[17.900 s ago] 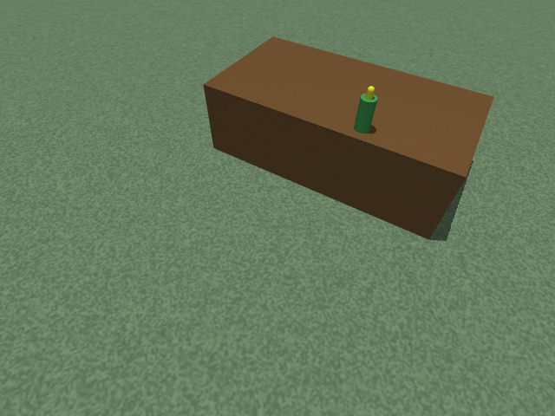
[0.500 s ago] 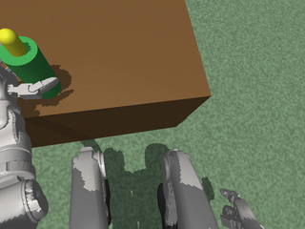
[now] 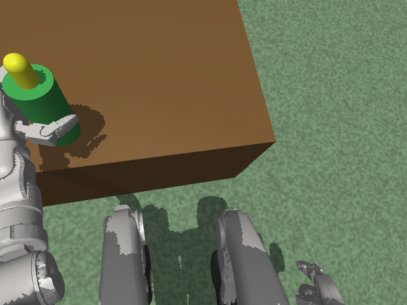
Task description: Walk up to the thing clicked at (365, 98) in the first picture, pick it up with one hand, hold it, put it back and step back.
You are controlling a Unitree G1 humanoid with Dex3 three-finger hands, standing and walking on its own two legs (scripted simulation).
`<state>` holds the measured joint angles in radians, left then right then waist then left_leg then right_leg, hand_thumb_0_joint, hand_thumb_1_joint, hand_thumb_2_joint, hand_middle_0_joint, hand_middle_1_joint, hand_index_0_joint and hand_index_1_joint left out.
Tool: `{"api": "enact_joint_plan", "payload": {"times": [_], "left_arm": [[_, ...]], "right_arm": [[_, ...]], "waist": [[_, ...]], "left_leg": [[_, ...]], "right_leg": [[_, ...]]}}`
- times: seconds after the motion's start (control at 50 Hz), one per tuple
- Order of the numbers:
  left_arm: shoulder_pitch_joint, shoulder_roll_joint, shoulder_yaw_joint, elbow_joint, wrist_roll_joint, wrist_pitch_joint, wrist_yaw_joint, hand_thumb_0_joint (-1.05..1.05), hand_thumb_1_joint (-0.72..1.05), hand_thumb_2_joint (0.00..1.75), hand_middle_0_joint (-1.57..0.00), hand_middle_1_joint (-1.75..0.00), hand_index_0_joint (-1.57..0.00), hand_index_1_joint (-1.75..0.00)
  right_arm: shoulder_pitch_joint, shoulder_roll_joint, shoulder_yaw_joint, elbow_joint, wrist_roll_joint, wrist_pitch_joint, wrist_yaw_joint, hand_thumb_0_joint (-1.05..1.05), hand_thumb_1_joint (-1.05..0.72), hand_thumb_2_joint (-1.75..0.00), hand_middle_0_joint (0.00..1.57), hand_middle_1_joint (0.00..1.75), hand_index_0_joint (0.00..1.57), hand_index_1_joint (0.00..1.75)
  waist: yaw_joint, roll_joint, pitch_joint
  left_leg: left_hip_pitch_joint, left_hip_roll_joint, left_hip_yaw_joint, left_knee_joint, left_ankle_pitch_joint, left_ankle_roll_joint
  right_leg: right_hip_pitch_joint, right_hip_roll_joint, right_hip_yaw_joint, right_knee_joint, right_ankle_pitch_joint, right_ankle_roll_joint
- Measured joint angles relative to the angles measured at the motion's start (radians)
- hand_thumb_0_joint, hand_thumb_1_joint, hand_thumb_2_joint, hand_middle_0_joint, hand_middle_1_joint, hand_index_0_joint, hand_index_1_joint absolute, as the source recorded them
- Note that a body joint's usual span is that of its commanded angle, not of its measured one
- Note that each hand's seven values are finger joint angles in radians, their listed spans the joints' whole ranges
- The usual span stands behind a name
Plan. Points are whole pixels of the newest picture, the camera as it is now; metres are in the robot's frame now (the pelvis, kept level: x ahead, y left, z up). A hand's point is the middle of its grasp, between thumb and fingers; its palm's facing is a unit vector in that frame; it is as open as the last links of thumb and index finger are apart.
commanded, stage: settle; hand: left
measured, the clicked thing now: (42, 101) +0.45 +0.26 +0.02
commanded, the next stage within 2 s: lift in 0.54 s
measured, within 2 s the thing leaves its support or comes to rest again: neither
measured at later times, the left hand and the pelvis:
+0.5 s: hand (25, 88) +0.46 +0.27 +0.05, palm faces +0.23 -0.97 +0.00, open 9.9 cm; pelvis +0.02 +0.01 +0.05, yaw +1 degrees
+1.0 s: hand (6, 81) +0.44 +0.27 +0.10, palm faces +0.22 -0.98 -0.01, open 9.9 cm; pelvis +0.02 +0.01 +0.09, yaw +3 degrees
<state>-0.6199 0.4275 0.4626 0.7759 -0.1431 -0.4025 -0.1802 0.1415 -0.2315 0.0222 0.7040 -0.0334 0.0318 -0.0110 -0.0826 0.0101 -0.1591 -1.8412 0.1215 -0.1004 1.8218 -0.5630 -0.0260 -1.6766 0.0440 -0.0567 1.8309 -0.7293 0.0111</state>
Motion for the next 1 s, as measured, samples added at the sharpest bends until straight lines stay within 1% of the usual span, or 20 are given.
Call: {"api": "enact_joint_plan", "payload": {"times": [0.14,0.26,0.38,0.54,0.72,0.84,1.0], "left_arm": [[-0.007,0.007,0.000,0.037,-0.009,-0.008,-0.006,0.03,-0.40,0.98,-0.79,-1.15,-0.78,-1.09],[-0.008,0.005,-0.002,0.054,-0.009,-0.015,-0.025,0.03,-0.40,0.99,-0.79,-1.15,-0.78,-1.10],[-0.004,-0.006,-0.006,0.052,-0.005,-0.021,-0.030,0.03,-0.40,0.99,-0.79,-1.15,-0.78,-1.10],[-0.001,-0.016,-0.017,0.050,-0.003,-0.024,-0.024,0.02,-0.40,0.99,-0.79,-1.15,-0.78,-1.10],[0.009,-0.031,-0.027,0.059,0.001,-0.034,-0.017,0.02,-0.40,0.99,-0.79,-1.16,-0.77,-1.10],[0.044,-0.045,-0.041,0.015,0.003,-0.025,-0.006,0.02,-0.42,1.00,-0.79,-1.16,-0.78,-1.11],[0.122,-0.077,-0.083,-0.078,-0.009,0.002,0.019,0.02,-0.42,1.02,-0.79,-1.17,-0.77,-1.12]], "right_arm": [[0.019,-0.005,-0.003,0.004,0.007,-0.008,-0.001,0.01,-0.91,-0.89,0.21,0.30,0.21,0.30],[0.026,-0.010,-0.007,0.001,0.007,-0.015,0.002,0.01,-0.91,-0.89,0.21,0.30,0.21,0.30],[0.022,-0.010,-0.008,0.001,0.003,-0.016,0.006,0.01,-0.90,-0.89,0.21,0.30,0.21,0.30],[0.015,-0.002,-0.005,0.002,-0.001,-0.017,0.012,0.01,-0.90,-0.89,0.20,0.30,0.21,0.30],[0.018,0.002,-0.006,-0.001,0.000,-0.018,0.017,0.01,-0.91,-0.89,0.20,0.30,0.21,0.30],[0.025,0.004,-0.011,-0.004,0.003,-0.015,0.018,0.01,-0.92,-0.89,0.20,0.30,0.21,0.30],[0.036,0.010,-0.015,-0.002,0.016,-0.019,0.010,0.01,-0.92,-0.89,0.20,0.30,0.21,0.30]], "waist": [[-0.005,0.005,-0.005],[-0.006,0.005,-0.005],[-0.004,0.004,-0.002],[0.001,0.005,0.000],[-0.001,0.007,-0.003],[0.003,0.008,0.005],[0.011,0.013,0.013]], "left_leg": [[0.065,-0.004,0.008,-0.057,0.003,0.003],[0.101,-0.007,0.013,-0.091,0.004,0.005],[0.132,-0.009,0.017,-0.118,0.004,0.006],[0.175,-0.011,0.019,-0.152,0.006,0.008],[0.216,-0.013,0.023,-0.188,0.012,0.011],[0.253,-0.016,0.028,-0.218,0.019,0.014],[0.351,-0.022,0.032,-0.295,0.033,0.015]], "right_leg": [[0.065,-0.005,0.002,-0.063,0.008,0.002],[0.104,-0.009,0.003,-0.101,0.012,0.005],[0.135,-0.012,0.004,-0.131,0.014,0.006],[0.178,-0.014,0.003,-0.170,0.020,0.007],[0.221,-0.017,0.004,-0.212,0.031,0.010],[0.258,-0.020,0.006,-0.244,0.040,0.013],[0.357,-0.025,0.004,-0.329,0.061,0.015]]}}
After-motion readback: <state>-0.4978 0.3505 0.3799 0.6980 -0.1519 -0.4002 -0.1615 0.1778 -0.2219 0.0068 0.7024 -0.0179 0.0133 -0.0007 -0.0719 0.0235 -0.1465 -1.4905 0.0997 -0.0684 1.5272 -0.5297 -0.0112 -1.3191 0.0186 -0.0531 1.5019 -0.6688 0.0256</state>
